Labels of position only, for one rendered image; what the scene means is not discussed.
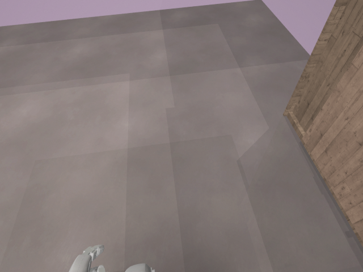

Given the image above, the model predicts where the wardrobe door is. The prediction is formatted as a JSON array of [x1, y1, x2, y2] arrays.
[[293, 0, 363, 133], [302, 46, 363, 241]]

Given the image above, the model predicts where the left robot hand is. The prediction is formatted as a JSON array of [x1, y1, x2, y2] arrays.
[[69, 245, 105, 272]]

